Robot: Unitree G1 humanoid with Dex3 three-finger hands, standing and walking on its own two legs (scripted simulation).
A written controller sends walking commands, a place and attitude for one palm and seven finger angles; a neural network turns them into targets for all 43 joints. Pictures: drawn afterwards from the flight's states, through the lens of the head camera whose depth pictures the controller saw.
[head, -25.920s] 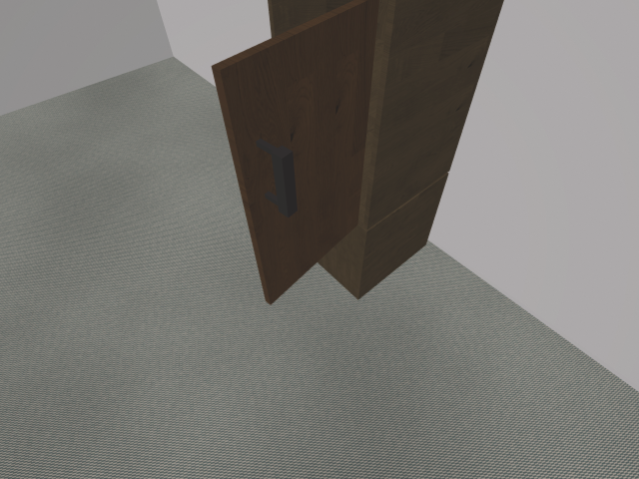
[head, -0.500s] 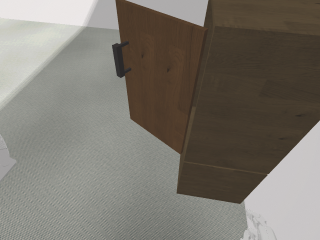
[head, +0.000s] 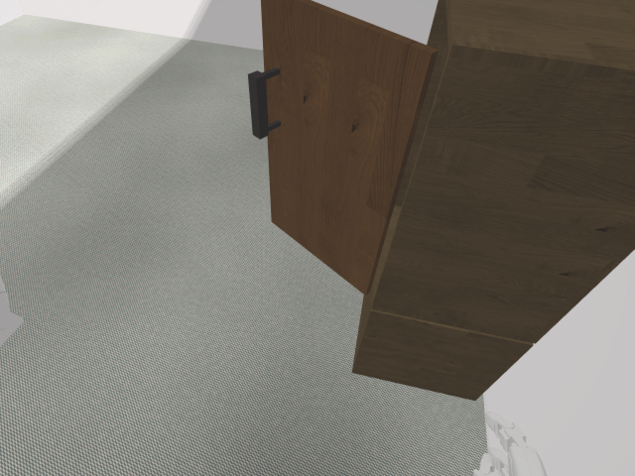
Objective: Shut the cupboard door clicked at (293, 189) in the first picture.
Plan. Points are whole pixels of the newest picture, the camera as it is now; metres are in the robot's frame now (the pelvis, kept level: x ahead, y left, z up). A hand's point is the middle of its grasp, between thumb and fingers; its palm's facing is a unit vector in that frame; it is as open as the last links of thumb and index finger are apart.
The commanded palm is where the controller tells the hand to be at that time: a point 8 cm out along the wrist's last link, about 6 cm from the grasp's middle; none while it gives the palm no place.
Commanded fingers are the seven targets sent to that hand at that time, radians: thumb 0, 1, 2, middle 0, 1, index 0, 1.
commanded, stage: step back with the hand held close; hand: left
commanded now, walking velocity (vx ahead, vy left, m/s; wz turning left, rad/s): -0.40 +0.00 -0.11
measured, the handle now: (267, 103) +0.78 +0.12 +0.07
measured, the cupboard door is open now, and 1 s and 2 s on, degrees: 58 58 58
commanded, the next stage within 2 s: stop stepping back and stand still in 0.44 s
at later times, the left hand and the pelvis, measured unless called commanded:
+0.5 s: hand out of the picture +0.11 +0.25 +0.19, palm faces +0.36 -0.78 -0.51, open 7.4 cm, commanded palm +0.04 +0.29 +0.20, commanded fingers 0.00 0.90 0.90 -0.20 -0.30 -0.20 -0.30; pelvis -0.12 +0.00 +0.01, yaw -3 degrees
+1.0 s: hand out of the picture -0.01 +0.29 +0.20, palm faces +0.46 -0.82 -0.34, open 7.4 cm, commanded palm -0.07 +0.32 +0.20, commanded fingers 0.00 0.90 0.90 -0.20 -0.30 -0.20 -0.30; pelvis -0.23 +0.03 +0.01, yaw -4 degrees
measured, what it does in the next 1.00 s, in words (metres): walks backwards: right foot, then left foot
